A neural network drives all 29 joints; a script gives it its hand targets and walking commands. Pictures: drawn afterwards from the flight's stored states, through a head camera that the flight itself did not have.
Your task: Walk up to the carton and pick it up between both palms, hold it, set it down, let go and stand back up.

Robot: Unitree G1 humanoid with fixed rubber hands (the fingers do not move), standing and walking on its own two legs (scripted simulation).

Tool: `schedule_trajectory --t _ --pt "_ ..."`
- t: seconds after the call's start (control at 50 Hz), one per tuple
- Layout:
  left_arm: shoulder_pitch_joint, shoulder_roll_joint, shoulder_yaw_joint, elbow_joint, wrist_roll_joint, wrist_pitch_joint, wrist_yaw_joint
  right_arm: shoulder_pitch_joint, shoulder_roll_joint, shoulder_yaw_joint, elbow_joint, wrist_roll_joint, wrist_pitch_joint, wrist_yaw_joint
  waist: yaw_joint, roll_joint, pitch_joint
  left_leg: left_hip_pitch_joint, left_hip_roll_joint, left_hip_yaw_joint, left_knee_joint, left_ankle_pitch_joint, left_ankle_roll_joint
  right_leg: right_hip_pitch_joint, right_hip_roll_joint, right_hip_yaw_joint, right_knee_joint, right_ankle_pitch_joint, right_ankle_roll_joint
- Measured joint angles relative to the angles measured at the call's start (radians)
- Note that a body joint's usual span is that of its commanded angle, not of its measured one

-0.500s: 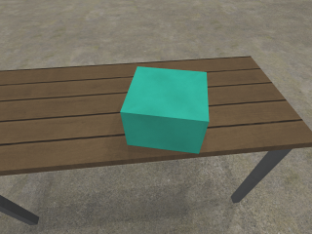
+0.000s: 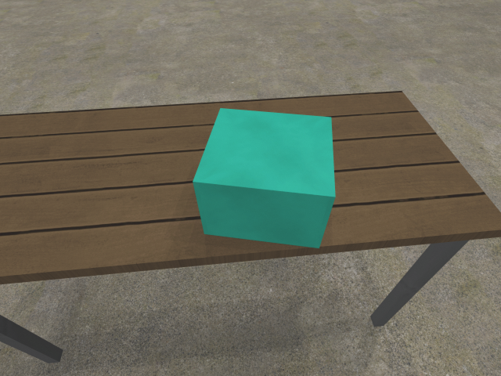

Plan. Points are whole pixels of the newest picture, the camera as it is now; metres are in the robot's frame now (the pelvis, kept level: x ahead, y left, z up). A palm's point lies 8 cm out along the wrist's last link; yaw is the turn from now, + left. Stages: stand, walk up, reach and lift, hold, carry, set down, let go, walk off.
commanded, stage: walk up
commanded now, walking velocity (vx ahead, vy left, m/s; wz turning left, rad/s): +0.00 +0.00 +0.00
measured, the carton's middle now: (267, 175) +0.48 -0.03 +0.02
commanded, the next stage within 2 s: none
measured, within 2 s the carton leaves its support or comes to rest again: neither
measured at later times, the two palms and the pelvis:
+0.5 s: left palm out of the picture +0.11 +0.18 -0.13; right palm out of the picture +0.02 -0.37 -0.13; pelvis +0.02 -0.08 -0.02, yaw +3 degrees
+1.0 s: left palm out of the picture +0.09 +0.16 -0.11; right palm (456, 345) +0.19 -0.35 -0.11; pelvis +0.06 -0.11 +0.00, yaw +9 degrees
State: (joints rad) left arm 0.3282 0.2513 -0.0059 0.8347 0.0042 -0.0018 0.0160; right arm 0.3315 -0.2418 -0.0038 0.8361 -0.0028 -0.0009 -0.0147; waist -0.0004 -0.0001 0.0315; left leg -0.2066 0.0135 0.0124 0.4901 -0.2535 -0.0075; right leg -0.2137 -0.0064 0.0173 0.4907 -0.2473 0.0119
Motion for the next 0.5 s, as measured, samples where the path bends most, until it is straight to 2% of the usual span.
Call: schedule_trajectory --t 0.14,0.16,0.22,0.28,0.34,0.4,0.42,0.44,0.48,0.5 --pt "0.000 -0.002 0.000 0.017 0.000 0.000 0.002 0.001 0.002 0.000 0.016 0.000 0.000 -0.002 0.000 0.000 0.000 0.004 0.000 0.000 -0.007 0.003 0.000 0.004 0.000 0.001 -0.007 0.003 0.000" --pt "0.003 0.003 0.004 0.007 0.015 0.008 -0.006 0.007 0.007 -0.005 0.009 -0.014 -0.004 -0.007 0.002 -0.006 0.002 0.004 -0.001 0.003 -0.004 0.001 0.001 -0.006 -0.002 0.001 0.019 -0.028 -0.008" --pt "0.005 0.030 0.028 -0.033 0.065 0.049 -0.030 0.038 0.019 -0.025 -0.014 -0.056 -0.021 -0.038 0.003 -0.026 0.012 -0.005 0.009 0.009 0.024 -0.020 0.006 -0.105 -0.007 -0.028 0.271 -0.165 -0.011" --pt "-0.008 0.057 0.050 -0.065 0.075 0.073 -0.043 0.073 0.022 -0.042 -0.012 -0.071 -0.026 -0.056 -0.003 -0.050 0.031 0.005 0.025 0.007 0.022 -0.025 -0.006 -0.190 -0.039 -0.032 0.440 -0.159 0.005" --pt "-0.020 0.063 0.065 -0.089 0.063 0.073 -0.058 0.101 0.003 -0.058 -0.015 -0.071 -0.020 -0.049 -0.019 -0.055 0.050 0.014 0.046 -0.004 0.027 -0.033 -0.022 -0.209 -0.077 -0.023 0.398 -0.173 0.017" --pt "-0.033 0.058 0.069 -0.108 0.049 0.052 -0.063 0.123 -0.027 -0.067 -0.035 -0.057 -0.007 -0.032 -0.039 -0.037 0.060 -0.018 0.076 -0.032 0.101 -0.075 -0.042 -0.163 -0.084 -0.027 0.229 -0.098 0.001" --pt "-0.032 0.061 0.068 -0.118 0.047 0.039 -0.061 0.135 -0.035 -0.064 -0.046 -0.050 -0.001 -0.026 -0.042 -0.036 0.057 -0.043 0.082 -0.045 0.153 -0.105 -0.038 -0.135 -0.079 -0.030 0.158 -0.040 -0.006" --pt "-0.040 0.057 0.065 -0.117 0.046 0.028 -0.055 0.138 -0.044 -0.062 -0.054 -0.043 0.006 -0.022 -0.040 -0.024 0.060 -0.073 0.084 -0.068 0.220 -0.165 -0.029 -0.144 -0.069 -0.039 0.172 -0.007 -0.002" --pt "-0.060 0.036 0.047 -0.109 0.034 0.022 -0.039 0.138 -0.055 -0.060 -0.069 -0.031 0.026 -0.024 -0.033 0.003 0.062 -0.136 0.055 -0.112 0.379 -0.293 -0.018 -0.150 -0.059 -0.069 0.218 -0.039 0.006" --pt "-0.067 0.026 0.039 -0.105 0.031 0.022 -0.031 0.136 -0.058 -0.058 -0.077 -0.028 0.034 -0.025 -0.027 0.012 0.060 -0.163 0.037 -0.115 0.446 -0.312 -0.017 -0.143 -0.058 -0.082 0.217 -0.053 0.005"
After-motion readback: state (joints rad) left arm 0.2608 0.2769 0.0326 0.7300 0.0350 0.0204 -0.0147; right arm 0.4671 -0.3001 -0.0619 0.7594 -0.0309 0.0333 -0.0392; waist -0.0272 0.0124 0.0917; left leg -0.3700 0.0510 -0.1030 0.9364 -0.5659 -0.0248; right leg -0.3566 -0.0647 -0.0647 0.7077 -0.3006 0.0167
